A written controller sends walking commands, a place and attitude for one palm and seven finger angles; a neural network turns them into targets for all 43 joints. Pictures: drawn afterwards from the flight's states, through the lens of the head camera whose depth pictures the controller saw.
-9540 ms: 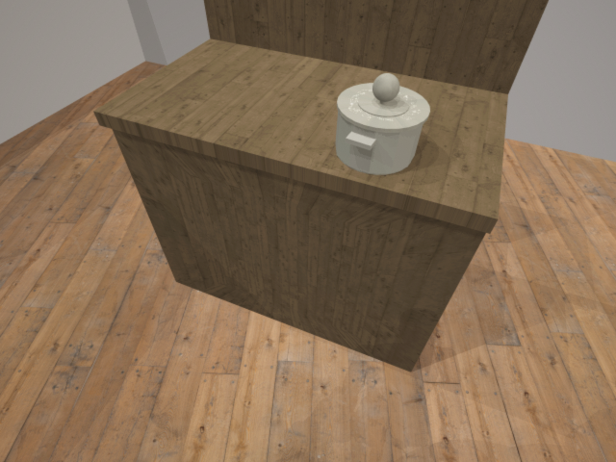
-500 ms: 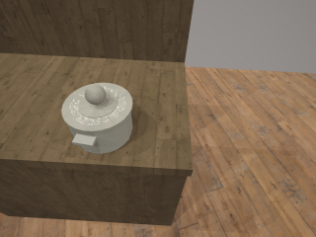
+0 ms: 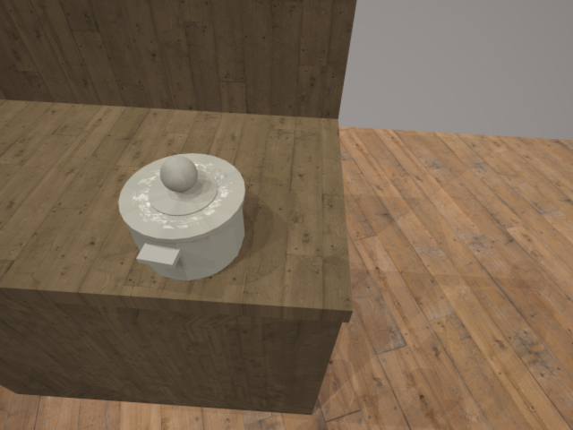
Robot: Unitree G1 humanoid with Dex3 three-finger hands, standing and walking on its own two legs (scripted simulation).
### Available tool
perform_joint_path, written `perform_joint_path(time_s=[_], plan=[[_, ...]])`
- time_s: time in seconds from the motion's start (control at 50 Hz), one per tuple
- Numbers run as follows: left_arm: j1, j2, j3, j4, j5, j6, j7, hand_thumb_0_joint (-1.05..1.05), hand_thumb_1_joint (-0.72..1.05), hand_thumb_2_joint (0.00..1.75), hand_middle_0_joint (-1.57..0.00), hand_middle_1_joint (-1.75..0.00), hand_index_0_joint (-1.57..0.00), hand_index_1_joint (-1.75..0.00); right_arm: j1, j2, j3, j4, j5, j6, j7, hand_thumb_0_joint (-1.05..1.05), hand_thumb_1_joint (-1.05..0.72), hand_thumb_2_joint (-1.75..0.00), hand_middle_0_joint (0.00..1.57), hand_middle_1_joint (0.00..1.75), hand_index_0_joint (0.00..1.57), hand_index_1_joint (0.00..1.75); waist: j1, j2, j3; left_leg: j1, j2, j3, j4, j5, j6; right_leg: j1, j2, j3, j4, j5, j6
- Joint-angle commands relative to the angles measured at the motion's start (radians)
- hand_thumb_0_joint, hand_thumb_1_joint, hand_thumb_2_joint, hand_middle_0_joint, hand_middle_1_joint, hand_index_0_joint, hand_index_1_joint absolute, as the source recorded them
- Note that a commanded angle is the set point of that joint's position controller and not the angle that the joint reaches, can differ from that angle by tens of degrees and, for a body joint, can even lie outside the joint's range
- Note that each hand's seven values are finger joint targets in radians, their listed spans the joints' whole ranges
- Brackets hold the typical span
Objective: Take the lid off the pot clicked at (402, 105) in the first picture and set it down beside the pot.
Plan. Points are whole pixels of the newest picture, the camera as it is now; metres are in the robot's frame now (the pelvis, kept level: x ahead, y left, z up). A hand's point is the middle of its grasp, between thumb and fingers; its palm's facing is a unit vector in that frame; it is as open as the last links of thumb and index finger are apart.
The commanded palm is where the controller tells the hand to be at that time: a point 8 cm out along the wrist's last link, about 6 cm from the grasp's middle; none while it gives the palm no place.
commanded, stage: look again from close up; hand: left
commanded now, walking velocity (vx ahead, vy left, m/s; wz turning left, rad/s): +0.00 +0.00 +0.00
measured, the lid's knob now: (179, 174) +0.42 +0.19 +0.14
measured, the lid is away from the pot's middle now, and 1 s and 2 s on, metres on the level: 0.00 0.00 0.00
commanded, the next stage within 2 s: lift the closed hand beside the body in 0.90 s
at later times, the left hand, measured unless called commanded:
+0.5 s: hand out of the picture -0.05 +0.16 -0.18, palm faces +0.06 -0.98 -0.16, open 7.4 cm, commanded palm none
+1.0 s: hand out of the picture -0.05 +0.16 -0.18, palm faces +0.07 -0.98 -0.16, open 7.4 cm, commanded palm +0.08 +0.22 -0.07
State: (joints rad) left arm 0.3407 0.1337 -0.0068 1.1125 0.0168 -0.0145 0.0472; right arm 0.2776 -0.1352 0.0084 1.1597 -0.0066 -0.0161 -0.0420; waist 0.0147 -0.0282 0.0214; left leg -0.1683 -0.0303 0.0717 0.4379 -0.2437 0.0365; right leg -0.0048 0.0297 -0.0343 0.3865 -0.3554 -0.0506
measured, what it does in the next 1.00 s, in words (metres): stands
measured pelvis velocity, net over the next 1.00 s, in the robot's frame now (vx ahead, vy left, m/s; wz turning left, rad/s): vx -0.01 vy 0.01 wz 0.01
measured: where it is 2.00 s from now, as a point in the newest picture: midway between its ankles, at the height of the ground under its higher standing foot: outside the picture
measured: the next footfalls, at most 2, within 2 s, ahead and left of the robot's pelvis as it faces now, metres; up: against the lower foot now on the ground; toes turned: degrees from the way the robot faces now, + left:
none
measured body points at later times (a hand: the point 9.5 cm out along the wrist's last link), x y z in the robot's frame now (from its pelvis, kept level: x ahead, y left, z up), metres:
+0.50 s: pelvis -0.01 +0.00 +0.00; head -0.01 +0.01 +0.45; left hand -0.05 +0.21 -0.16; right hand -0.02 -0.21 -0.16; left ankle +0.00 +0.10 -0.74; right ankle -0.09 -0.08 -0.74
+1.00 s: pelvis -0.01 +0.01 +0.00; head -0.01 +0.02 +0.45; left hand -0.06 +0.21 -0.16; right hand -0.02 -0.20 -0.16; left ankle +0.00 +0.10 -0.74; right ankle -0.09 -0.08 -0.74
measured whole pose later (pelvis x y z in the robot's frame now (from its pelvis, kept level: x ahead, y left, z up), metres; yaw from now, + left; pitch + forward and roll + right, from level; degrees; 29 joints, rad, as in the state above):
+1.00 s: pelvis -0.01 +0.01 +0.00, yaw +1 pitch -2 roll +0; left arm 0.37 0.12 0.00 1.12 0.02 -0.02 0.05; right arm 0.30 -0.12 0.01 1.17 -0.01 -0.02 -0.04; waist 0.01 -0.03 0.03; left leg -0.19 -0.04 0.06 0.45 -0.23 0.05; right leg -0.02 0.03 -0.05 0.39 -0.34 -0.04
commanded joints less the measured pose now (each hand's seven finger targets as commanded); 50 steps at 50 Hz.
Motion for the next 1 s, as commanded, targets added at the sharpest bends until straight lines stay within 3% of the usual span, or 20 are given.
perform_joint_path(time_s=[0.0, 0.3, 0.46, 0.54, 0.66, 0.72, 0.84, 0.96, 0.98], plan=[[0.093, 0.090, 0.017, -0.010, -0.004, -0.013, 0.006, 0.00, 0.90, 0.90, -0.20, -0.30, -0.20, -0.30, 0.056, -0.093, -0.017, -0.024, 0.004, -0.013, -0.002, 0.00, -0.90, -0.90, 0.20, 0.30, 0.20, 0.30, -0.007, 0.018, 0.069, 0.051, 0.131, -0.125, -0.052, 0.239, 0.019, -0.147, -0.149, 0.092, -0.072, 0.333, 0.008], [0.121, 0.082, 0.017, -0.002, -0.004, -0.015, 0.008, 0.00, 0.90, 0.90, -0.20, -0.30, -0.20, -0.30, 0.073, -0.078, -0.016, -0.015, 0.005, -0.013, -0.002, 0.00, -0.90, -0.90, 0.20, 0.30, 0.20, 0.30, -0.006, 0.005, 0.074, 0.032, 0.128, -0.127, -0.044, 0.226, 0.018, -0.141, -0.152, 0.094, -0.079, 0.339, 0.006], [0.125, 0.074, 0.017, 0.000, -0.004, -0.011, 0.005, 0.00, 0.90, 0.90, -0.20, -0.30, -0.20, -0.30, 0.080, -0.077, -0.016, -0.014, 0.005, -0.013, -0.003, 0.00, -0.90, -0.90, 0.20, 0.30, 0.20, 0.30, -0.006, 0.029, 0.099, 0.016, 0.127, -0.139, -0.060, 0.177, 0.020, -0.165, -0.144, 0.087, -0.083, 0.242, 0.001], [0.129, 0.074, 0.017, 0.001, -0.005, -0.012, 0.004, 0.00, 0.90, 0.90, -0.20, -0.30, -0.20, -0.30, 0.079, -0.070, -0.015, -0.017, 0.007, -0.013, -0.002, 0.00, -0.90, -0.90, 0.20, 0.30, 0.20, 0.30, -0.003, 0.008, 0.095, 0.017, 0.128, -0.137, -0.060, 0.175, 0.022, -0.165, -0.143, 0.083, -0.087, 0.243, 0.003], [0.128, 0.069, 0.018, 0.002, -0.004, -0.010, 0.005, 0.00, 0.90, 0.90, -0.20, -0.30, -0.20, -0.30, 0.083, -0.076, -0.018, -0.016, 0.005, -0.014, -0.002, 0.00, -0.90, -0.90, 0.20, 0.30, 0.20, 0.30, -0.005, 0.031, 0.101, 0.012, 0.126, -0.143, -0.061, 0.174, 0.021, -0.176, -0.142, 0.084, -0.078, 0.227, 0.000], [0.134, 0.068, 0.017, 0.004, -0.004, -0.012, 0.006, 0.00, 0.90, 0.90, -0.20, -0.30, -0.20, -0.30, 0.089, -0.072, -0.018, -0.016, 0.005, -0.015, -0.002, 0.00, -0.90, -0.90, 0.20, 0.30, 0.20, 0.30, -0.006, 0.022, 0.071, 0.029, 0.127, -0.141, -0.053, 0.203, 0.023, -0.163, -0.145, 0.083, -0.073, 0.254, 0.000], [0.137, 0.071, 0.018, 0.001, -0.006, -0.013, 0.007, 0.00, 0.90, 0.90, -0.20, -0.30, -0.20, -0.30, 0.085, -0.069, -0.017, -0.016, 0.007, -0.016, -0.003, 0.00, -0.90, -0.90, 0.20, 0.30, 0.20, 0.30, -0.002, -0.004, 0.074, 0.017, 0.127, -0.139, -0.048, 0.218, 0.024, -0.148, -0.146, 0.081, -0.075, 0.292, 0.002], [0.136, 0.071, 0.019, -0.002, -0.005, -0.013, 0.008, 0.00, 0.90, 0.90, -0.20, -0.30, -0.20, -0.30, 0.085, -0.075, -0.019, -0.017, 0.006, -0.016, -0.004, 0.00, -0.90, -0.90, 0.20, 0.30, 0.20, 0.30, -0.005, 0.019, 0.071, 0.022, 0.127, -0.140, -0.041, 0.234, 0.023, -0.148, -0.150, 0.083, -0.071, 0.298, 0.002], [0.155, 0.087, 0.007, 0.001, 0.020, -0.048, 0.038, 0.00, 0.90, 0.90, -0.20, -0.30, -0.20, -0.30, -0.016, -0.100, -0.008, -0.110, 0.002, -0.027, 0.010, 0.00, -0.90, -0.90, 0.20, 0.30, 0.20, 0.30, 0.006, 0.009, 0.133, -0.071, 0.104, -0.101, 0.179, 0.375, -0.005, -0.242, -0.170, 0.144, -0.049, 0.739, 0.047]])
